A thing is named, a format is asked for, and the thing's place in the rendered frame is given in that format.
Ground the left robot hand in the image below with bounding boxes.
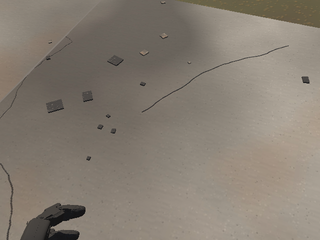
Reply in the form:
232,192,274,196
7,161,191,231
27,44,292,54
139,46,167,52
20,203,86,240

